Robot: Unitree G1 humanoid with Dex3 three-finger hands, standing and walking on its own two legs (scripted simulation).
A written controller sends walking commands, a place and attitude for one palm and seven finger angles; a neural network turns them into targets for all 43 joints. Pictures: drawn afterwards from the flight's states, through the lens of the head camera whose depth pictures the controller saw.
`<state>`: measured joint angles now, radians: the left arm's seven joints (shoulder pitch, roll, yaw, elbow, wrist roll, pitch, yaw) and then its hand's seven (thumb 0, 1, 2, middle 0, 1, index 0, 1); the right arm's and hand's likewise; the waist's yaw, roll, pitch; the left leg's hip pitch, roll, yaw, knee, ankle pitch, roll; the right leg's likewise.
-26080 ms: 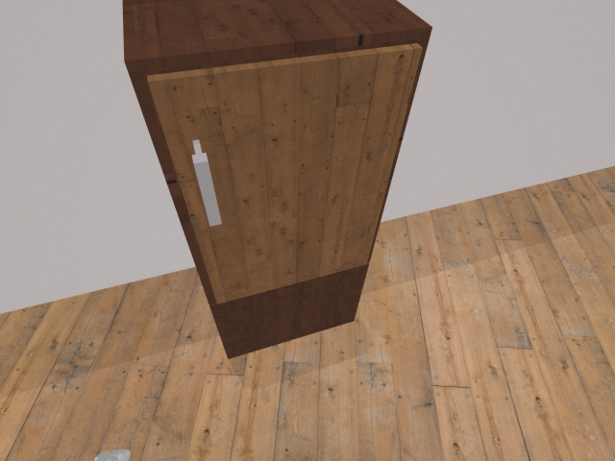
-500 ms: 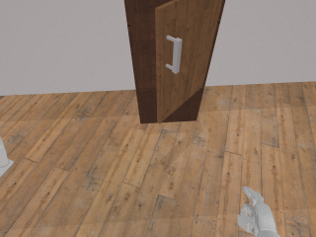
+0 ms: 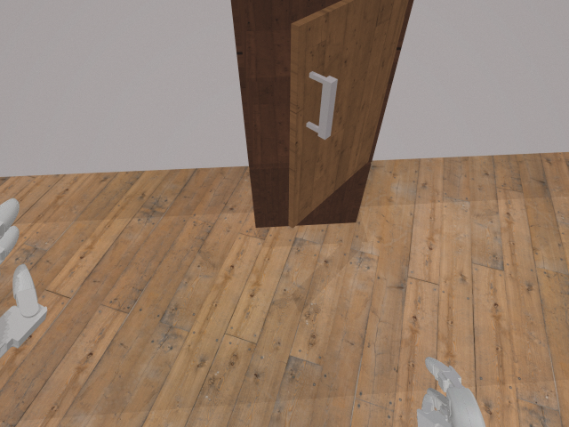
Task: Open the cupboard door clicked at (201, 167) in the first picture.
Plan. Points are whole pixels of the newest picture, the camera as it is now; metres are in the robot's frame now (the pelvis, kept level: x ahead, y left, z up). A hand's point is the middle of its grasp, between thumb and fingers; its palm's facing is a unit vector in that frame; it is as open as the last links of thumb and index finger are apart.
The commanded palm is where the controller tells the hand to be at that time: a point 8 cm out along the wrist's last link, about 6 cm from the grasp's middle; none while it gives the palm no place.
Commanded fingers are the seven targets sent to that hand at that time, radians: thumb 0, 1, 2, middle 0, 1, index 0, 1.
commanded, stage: let the arm hang, fingers relaxed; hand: left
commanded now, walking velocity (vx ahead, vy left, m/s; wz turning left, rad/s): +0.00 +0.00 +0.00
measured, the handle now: (319, 106) +0.73 -0.03 +0.05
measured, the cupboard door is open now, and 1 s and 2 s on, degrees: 44 44 44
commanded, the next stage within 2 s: look to check the result in 1.16 s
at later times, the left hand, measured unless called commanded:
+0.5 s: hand out of the picture -0.04 +0.19 -0.18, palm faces +0.07 -0.98 -0.18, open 7.1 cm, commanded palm none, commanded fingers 0.00 0.90 0.90 -0.20 -0.30 -0.20 -0.30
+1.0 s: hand out of the picture -0.02 +0.17 -0.18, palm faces +0.06 -0.98 -0.16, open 7.4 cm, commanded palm none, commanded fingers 0.00 0.90 0.90 -0.20 -0.30 -0.20 -0.30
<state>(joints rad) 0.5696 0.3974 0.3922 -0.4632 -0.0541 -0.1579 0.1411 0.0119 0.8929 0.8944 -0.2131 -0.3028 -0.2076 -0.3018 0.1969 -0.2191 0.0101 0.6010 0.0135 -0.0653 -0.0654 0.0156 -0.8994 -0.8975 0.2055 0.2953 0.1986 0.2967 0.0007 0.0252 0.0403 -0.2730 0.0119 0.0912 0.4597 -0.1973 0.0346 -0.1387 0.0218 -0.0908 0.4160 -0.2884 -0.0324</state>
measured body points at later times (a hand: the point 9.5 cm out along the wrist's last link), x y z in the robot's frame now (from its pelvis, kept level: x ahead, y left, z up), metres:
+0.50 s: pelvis -0.02 +0.01 +0.00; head +0.02 +0.02 +0.45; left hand -0.04 +0.24 -0.16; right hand +0.00 -0.22 -0.15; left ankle +0.03 +0.09 -0.74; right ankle -0.04 -0.09 -0.74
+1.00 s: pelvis +0.00 +0.02 +0.00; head +0.01 +0.01 +0.45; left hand -0.02 +0.22 -0.16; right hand -0.01 -0.20 -0.16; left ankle +0.03 +0.09 -0.74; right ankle -0.04 -0.09 -0.74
